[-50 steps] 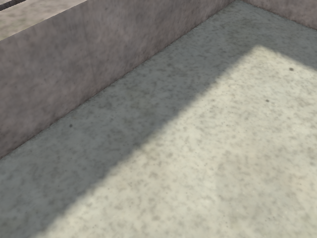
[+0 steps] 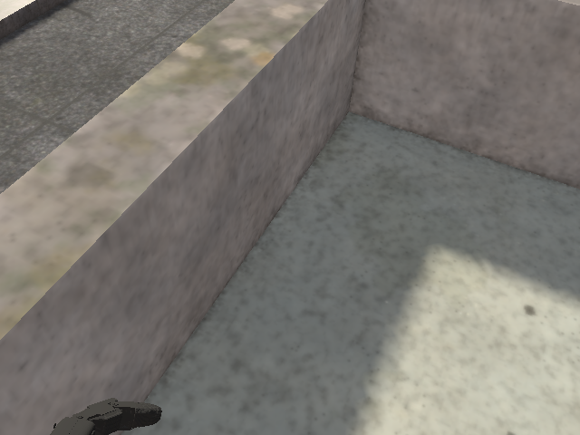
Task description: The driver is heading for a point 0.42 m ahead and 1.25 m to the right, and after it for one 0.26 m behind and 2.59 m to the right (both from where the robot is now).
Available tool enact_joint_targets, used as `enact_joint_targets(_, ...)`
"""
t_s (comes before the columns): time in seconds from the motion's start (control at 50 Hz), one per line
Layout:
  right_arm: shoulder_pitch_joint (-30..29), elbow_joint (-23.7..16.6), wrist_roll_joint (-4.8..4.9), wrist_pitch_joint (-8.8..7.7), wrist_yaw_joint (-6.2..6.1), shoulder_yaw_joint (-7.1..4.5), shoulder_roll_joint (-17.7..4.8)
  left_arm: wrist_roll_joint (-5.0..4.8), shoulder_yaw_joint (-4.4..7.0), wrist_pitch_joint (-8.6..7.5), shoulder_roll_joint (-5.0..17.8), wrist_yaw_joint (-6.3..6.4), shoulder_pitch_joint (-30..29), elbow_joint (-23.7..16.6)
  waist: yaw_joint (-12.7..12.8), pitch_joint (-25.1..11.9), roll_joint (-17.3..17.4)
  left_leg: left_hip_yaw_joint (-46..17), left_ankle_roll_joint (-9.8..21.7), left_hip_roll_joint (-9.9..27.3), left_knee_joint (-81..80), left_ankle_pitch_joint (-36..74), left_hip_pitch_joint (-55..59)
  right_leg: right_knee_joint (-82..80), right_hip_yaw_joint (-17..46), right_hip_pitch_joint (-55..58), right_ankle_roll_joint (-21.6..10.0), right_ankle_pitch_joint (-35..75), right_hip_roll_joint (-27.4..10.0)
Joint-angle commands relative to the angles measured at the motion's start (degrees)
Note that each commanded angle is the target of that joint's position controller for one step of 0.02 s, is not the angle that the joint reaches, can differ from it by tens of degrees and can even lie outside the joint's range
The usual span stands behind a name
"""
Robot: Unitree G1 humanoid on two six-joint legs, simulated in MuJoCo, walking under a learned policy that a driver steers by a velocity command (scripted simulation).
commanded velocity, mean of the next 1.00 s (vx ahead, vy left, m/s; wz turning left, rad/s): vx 0.40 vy -0.07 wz -0.98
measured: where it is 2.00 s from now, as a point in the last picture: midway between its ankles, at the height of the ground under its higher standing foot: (469, 434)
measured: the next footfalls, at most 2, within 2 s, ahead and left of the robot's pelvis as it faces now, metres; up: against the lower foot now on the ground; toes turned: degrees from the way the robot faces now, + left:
right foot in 0.12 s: +0.33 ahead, -0.10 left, +0.00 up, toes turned -13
left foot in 0.58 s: +0.72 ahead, -0.14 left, +0.00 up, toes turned -48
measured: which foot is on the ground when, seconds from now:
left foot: down 0.00-0.14, up 0.16-0.56, down 0.58-1.00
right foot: up 0.00-0.10, down 0.12-0.58, up 0.60-1.00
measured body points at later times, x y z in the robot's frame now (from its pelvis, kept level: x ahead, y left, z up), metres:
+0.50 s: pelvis +0.40 -0.08 +0.01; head +0.42 -0.14 +0.46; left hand +0.51 +0.20 -0.08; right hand +0.57 -0.40 -0.04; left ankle +0.69 -0.05 -0.67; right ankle +0.29 -0.09 -0.72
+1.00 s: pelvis +0.54 -0.11 +0.01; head +0.54 -0.17 +0.45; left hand +0.90 -0.13 -0.04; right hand +0.36 -0.39 -0.10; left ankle +0.69 -0.11 -0.73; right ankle +0.44 -0.22 -0.68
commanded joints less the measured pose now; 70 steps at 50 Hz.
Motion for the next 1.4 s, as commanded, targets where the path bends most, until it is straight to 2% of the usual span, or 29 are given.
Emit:
enact_joint_targets(0.02, -9.5, -6.0, 0.45, -2.30, -0.76, -1.70, -8.9, -0.31, -0.26, -0.11, 0.8, 0.95, -0.1, -1.6, 6.5, 6.5, 8.7, 2.6, 4.6, 12.0, -7.6, 59.2, -12.1, -9.3, -5.2, 13.3, -1.9, 2.5, 0.7)
enact_joint_targets(0.12, -16.0, -9.2, -0.40, 1.59, 0.27, -4.07, -15.2, -2.51, 5.20, -0.67, 9.6, 6.10, 28.9, 6.8, 17.9, -6.4, 12.6, -1.2, 7.5, 13.5, 38.8, 79.3, -16.0, -10.7, -5.2, 45.1, -7.0, -28.3, 9.8)
enact_joint_targets(0.14, -19.5, -10.2, -0.51, 1.78, 1.31, -3.32, -11.4, -3.83, 7.07, -0.99, 10.6, 7.52, 27.0, 7.5, 17.4, -2.9, -0.2, -2.4, 5.7, 2.0, 66.3, 31.0, -29.0, -18.3, 3.9, 49.1, -12.2, -27.8, 8.1)
enact_joint_targets(0.16, -16.6, -17.1, -1.91, 1.00, 2.77, -1.53, -4.5, -2.07, 8.06, -0.22, 17.9, 6.83, 21.4, 6.4, 8.0, -5.5, -12.4, -8.2, 1.9, -9.7, 82.1, -5.4, -56.3, -29.7, 40.6, 59.1, -23.1, -37.2, -5.1)
enact_joint_targets(0.18, -19.6, -19.2, -3.23, -0.56, 2.76, -0.64, -3.8, -2.29, 8.32, -1.09, 19.4, 6.63, 22.1, 5.6, 7.1, -7.9, -3.0, -19.3, 3.5, -4.9, 78.4, -2.9, -55.9, -37.4, 50.2, 55.7, -21.5, -42.6, -8.6)
enact_joint_targets(0.2, -22.3, -19.7, -2.75, -1.84, 2.81, -0.38, -4.7, -2.15, 7.61, -1.76, 15.2, 7.33, 21.0, 6.8, 5.2, -3.2, 3.7, -20.4, 4.0, -2.5, 71.6, 0.2, -53.3, -40.0, 49.4, 46.7, -18.2, -44.0, -8.2)
enact_joint_targets(0.22, -21.0, -17.8, -2.38, -2.90, 2.69, -0.42, -4.7, 0.49, 5.28, -3.85, 8.4, 7.76, 22.0, 7.6, 1.4, 0.3, 18.8, -21.4, 2.6, -0.7, 65.3, 5.8, -49.8, -42.5, 53.5, 39.3, -13.8, -39.8, -11.0)
enact_joint_targets(0.24, -22.2, -17.1, -2.95, -2.40, 2.26, 0.22, -3.9, 0.42, 5.01, -5.62, 8.6, 8.42, 19.7, 7.1, -0.1, 1.5, 19.4, -21.8, 1.7, 0.8, 61.0, 8.0, -45.0, -41.5, 49.4, 32.9, -12.1, -28.6, -8.9)
enact_joint_targets(0.32, -25.3, -19.0, -2.11, 0.90, 2.27, 1.10, -3.8, -1.90, 4.27, -7.97, 9.3, 9.17, 21.5, 9.4, -1.1, -0.6, 5.8, -20.0, -1.3, 2.5, 47.3, 7.4, -37.9, -35.5, 29.5, 27.8, -10.9, 20.5, -2.4)
enact_joint_targets(0.34, -33.2, -21.2, 0.31, -2.07, 1.63, -0.31, -5.9, -4.74, 3.48, -9.28, 3.8, 9.48, 20.8, 7.3, 1.0, -3.0, 6.3, -24.3, -1.0, -0.2, 42.0, 8.8, -41.8, -34.7, 31.4, 32.5, -9.1, 15.1, 0.1)
enact_joint_targets(0.36, -37.5, -22.8, 0.00, -3.32, 1.78, -0.01, -5.1, -5.31, 3.95, -9.10, 5.9, 10.08, 21.7, 7.6, 2.0, -2.8, 4.9, -23.5, -0.9, -2.0, 34.0, 12.2, -45.2, -33.3, 29.6, 35.9, -7.6, 16.7, 1.4)
enact_joint_targets(0.44, -46.4, -26.4, -0.51, -4.87, 3.73, 1.30, 0.3, -4.71, 5.06, -5.05, 6.9, 12.78, 27.0, 9.0, 6.5, -5.8, -2.2, -17.5, 1.0, -11.8, 9.4, 32.0, -36.4, -29.0, 25.8, 34.5, 2.8, 14.5, 8.5)
enact_joint_targets(0.5, -45.1, -27.0, 0.16, -4.82, 4.51, 0.09, -1.9, -4.10, 5.31, -3.82, 5.3, 13.41, 27.1, 8.3, 6.1, -5.8, -6.8, -19.6, 1.8, -13.6, 5.4, 37.0, -27.5, -24.8, 30.3, 32.3, 5.1, 3.6, 9.7)
enact_joint_targets(0.56, -32.9, -24.9, 0.00, -5.28, 2.73, -1.91, -5.4, -4.97, 6.30, -4.15, 6.3, 13.72, 20.3, 4.1, -1.0, -9.7, -7.6, -22.9, 2.2, -9.0, -0.8, 41.7, -15.7, -8.5, 31.3, 34.6, 6.3, -0.5, 11.1)
enact_joint_targets(0.58, -24.3, -22.9, -0.20, -5.16, 2.21, -2.00, -6.4, -3.34, 4.98, -3.73, 2.4, 13.06, 22.0, 2.7, -2.6, -19.3, -2.0, -28.4, 4.6, 1.2, 5.4, 52.1, -1.0, 7.3, 26.4, 30.1, 7.9, -19.5, 12.2)
enact_joint_targets(0.6, -21.5, -23.1, -2.85, -4.29, 2.35, -1.27, -6.7, -2.95, 3.56, -3.12, -2.7, 12.39, 34.7, 2.5, 3.6, -27.2, 12.7, -47.0, 14.4, 18.4, 12.3, 79.0, 14.6, 24.0, 24.2, 15.1, 9.4, -56.3, 17.4)
enact_joint_targets(0.62, -22.5, -22.8, -1.02, -3.15, 3.43, -2.14, -7.7, -4.31, 3.86, -2.06, 5.5, 11.56, 39.7, 0.3, 5.3, -34.3, 18.6, -61.8, 23.7, 28.5, 9.5, 56.7, 15.6, 35.0, 21.1, 10.5, 10.4, -49.2, 9.9)
enact_joint_targets(0.66, -31.4, -26.6, -0.35, -0.67, 2.70, -0.22, 0.2, -3.61, 5.98, -0.09, 11.8, 12.44, 24.8, -1.7, 2.5, -18.8, 5.3, -44.8, 20.4, 16.7, 2.1, 28.2, -2.5, 35.1, 14.6, 7.0, 11.9, -36.4, 3.8)
enact_joint_targets(0.72, -34.6, -24.9, -0.69, 0.90, 2.01, -1.09, -3.4, -3.61, 6.82, 1.11, 10.3, 12.84, 19.6, -5.9, 4.1, -6.5, 6.4, -29.2, 16.0, 7.7, -4.4, 24.5, -24.6, 26.1, 10.5, 13.0, 10.9, -29.4, 0.6)
enact_joint_targets(0.78, -31.3, -22.6, -1.10, 0.44, 1.67, -2.08, -5.4, -3.33, 5.72, 0.74, 6.3, 12.55, 18.1, -7.6, 3.0, -8.0, 8.7, -25.2, 18.1, 9.5, -5.4, 31.3, -21.4, 18.9, 9.2, 11.6, 11.1, -28.6, -1.0)
enact_joint_targets(0.84, -30.8, -21.8, -0.85, 0.56, 1.56, -2.20, -6.4, -3.31, 6.27, 1.44, 8.1, 11.59, 15.5, -9.2, 2.8, -10.3, 8.2, -24.6, 19.7, 13.8, -6.0, 27.8, -17.9, 17.2, 10.2, 9.2, 10.3, -25.1, -3.3)
enact_joint_targets(1.04, -31.6, -21.7, 0.38, 3.90, 2.45, -3.52, -11.1, -3.98, 6.95, 1.45, 9.5, 7.65, 11.0, -9.9, 2.3, -9.4, 9.5, -8.3, 11.0, 13.2, -0.2, 10.2, -20.8, -12.2, -0.3, 26.1, 6.6, -21.2, -0.3)
enact_joint_targets(1.08, -27.6, -19.6, 1.00, 4.70, 2.95, -2.30, -6.0, -3.35, 9.04, 1.29, 13.8, 9.14, 18.3, -7.4, 4.4, -7.5, -1.6, -2.9, 4.4, 7.1, 17.0, 0.6, -30.3, -25.4, 7.5, 36.9, 1.5, -13.7, -0.5)
enact_joint_targets(1.1, -26.0, -22.2, -1.30, 4.74, 3.29, -1.79, -3.7, -2.94, 10.50, 0.83, 22.9, 10.23, 18.8, -9.3, -0.2, -4.7, -20.6, -1.6, -1.0, -1.4, 37.9, -14.3, -50.2, -26.5, 32.9, 43.0, -6.3, 6.5, -15.0)
enact_joint_targets(1.12, -34.1, -25.5, -1.21, 3.62, 2.79, -2.27, -5.8, -0.05, 10.32, -1.12, 22.8, 9.79, 16.4, -12.0, 4.3, -9.7, -15.2, -16.0, -0.5, -4.6, 47.8, -12.4, -53.6, -30.6, 40.0, 37.7, -12.2, -0.9, -16.3)
enact_joint_targets(1.14, -36.8, -25.8, 0.28, 3.15, 2.47, -2.93, -7.8, 0.23, 9.89, -2.27, 21.2, 9.62, 14.4, -11.8, 3.6, -7.9, -9.7, -18.9, 1.3, -4.1, 49.5, -6.3, -53.9, -32.7, 35.0, 35.8, -10.1, -7.7, -13.9)
enact_joint_targets(1.18, -32.7, -23.8, -0.31, 2.43, 2.31, -3.63, -8.7, -2.06, 8.10, -1.64, 15.3, 10.53, 10.8, -12.0, 0.4, -7.6, -5.5, -20.1, 1.5, -2.8, 46.7, 2.4, -53.4, -31.8, 30.6, 35.6, -5.2, -14.6, -9.8)
enact_joint_targets(1.3, -32.4, -23.6, 0.62, 2.33, 4.73, -2.16, -4.6, -3.35, 7.40, -0.45, 14.2, 11.31, 11.8, -12.1, 0.3, -10.5, -5.1, -19.7, 0.6, -7.2, 28.4, 6.6, -40.9, -32.3, 30.7, 30.3, -4.4, -32.2, -3.5)
enact_joint_targets(1.4, -30.6, -23.2, 1.65, -0.01, 6.13, -2.92, -6.4, -3.27, 6.26, -0.92, 13.5, 11.25, 12.3, -11.8, 0.6, -8.1, -9.7, -20.6, 1.2, -8.3, 16.4, 2.2, -29.7, -31.8, 37.1, 24.5, -5.3, -42.5, -2.5)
